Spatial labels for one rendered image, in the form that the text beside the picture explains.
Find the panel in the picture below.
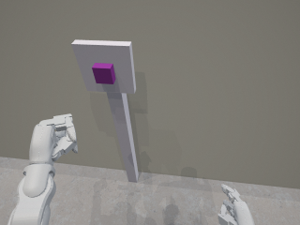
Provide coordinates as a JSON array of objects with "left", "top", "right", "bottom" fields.
[{"left": 71, "top": 39, "right": 139, "bottom": 183}]

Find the left robot hand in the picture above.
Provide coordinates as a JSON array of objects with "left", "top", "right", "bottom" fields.
[{"left": 29, "top": 113, "right": 78, "bottom": 166}]

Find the left robot forearm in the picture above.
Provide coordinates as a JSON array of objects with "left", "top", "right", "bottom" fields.
[{"left": 7, "top": 163, "right": 56, "bottom": 225}]

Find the button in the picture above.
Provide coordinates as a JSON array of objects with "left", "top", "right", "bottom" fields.
[{"left": 92, "top": 63, "right": 116, "bottom": 84}]

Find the right robot hand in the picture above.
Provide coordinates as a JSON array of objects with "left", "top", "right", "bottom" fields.
[{"left": 217, "top": 184, "right": 255, "bottom": 225}]

